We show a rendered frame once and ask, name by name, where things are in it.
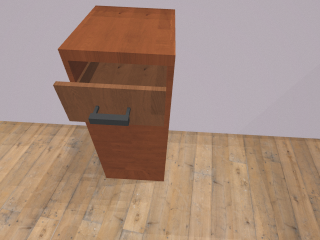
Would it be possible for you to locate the handle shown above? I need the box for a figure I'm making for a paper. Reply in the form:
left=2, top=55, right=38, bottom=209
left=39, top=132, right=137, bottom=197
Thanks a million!
left=88, top=105, right=131, bottom=126

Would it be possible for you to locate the cabinet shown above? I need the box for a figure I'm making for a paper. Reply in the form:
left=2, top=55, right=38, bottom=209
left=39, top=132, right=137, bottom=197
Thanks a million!
left=58, top=5, right=176, bottom=182

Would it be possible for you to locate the drawer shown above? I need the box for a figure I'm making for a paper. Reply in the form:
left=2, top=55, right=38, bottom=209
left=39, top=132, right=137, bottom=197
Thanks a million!
left=53, top=62, right=167, bottom=127

